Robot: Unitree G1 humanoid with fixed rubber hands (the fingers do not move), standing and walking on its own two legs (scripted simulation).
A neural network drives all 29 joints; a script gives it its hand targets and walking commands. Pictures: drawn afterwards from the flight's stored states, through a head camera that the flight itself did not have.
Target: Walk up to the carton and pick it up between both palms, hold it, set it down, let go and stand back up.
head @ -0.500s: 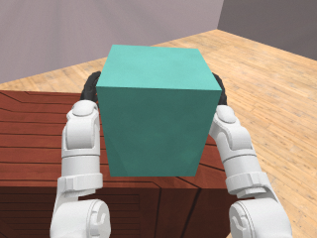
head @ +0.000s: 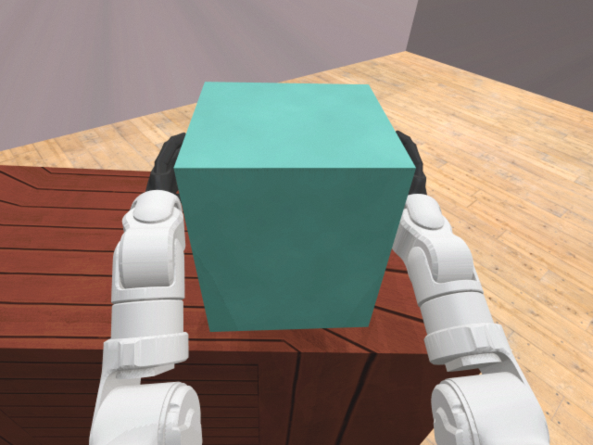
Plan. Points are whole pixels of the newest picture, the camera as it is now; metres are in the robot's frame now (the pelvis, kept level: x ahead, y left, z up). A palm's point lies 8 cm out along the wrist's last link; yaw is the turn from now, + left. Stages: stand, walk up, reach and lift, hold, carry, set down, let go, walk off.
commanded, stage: hold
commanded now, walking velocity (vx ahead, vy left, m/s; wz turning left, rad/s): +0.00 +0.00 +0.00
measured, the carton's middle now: (289, 208) +0.37 +0.00 +0.18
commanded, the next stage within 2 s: none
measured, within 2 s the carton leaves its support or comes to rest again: neither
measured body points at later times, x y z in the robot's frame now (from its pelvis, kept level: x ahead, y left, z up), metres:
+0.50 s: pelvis +0.00 +0.00 +0.00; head -0.04 +0.02 +0.45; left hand +0.38 +0.16 +0.21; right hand +0.39 -0.15 +0.21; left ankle -0.01 +0.13 -0.75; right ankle +0.06 -0.12 -0.75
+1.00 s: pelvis +0.00 +0.00 +0.00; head -0.05 +0.02 +0.45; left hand +0.38 +0.15 +0.21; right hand +0.37 -0.16 +0.21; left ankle -0.01 +0.13 -0.75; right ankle +0.06 -0.12 -0.75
